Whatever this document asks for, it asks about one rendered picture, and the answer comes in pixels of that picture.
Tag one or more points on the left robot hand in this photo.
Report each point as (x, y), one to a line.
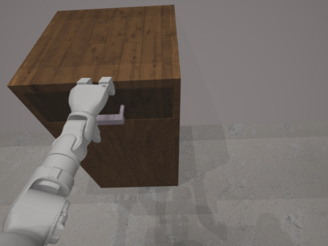
(89, 98)

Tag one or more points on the drawer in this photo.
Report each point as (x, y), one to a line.
(139, 103)

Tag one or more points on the left robot forearm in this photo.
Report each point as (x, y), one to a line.
(57, 172)

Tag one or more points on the cabinet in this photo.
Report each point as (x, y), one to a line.
(137, 47)

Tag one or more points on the handle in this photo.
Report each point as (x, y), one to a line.
(112, 119)

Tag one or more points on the robot left upper arm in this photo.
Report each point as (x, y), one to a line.
(38, 219)

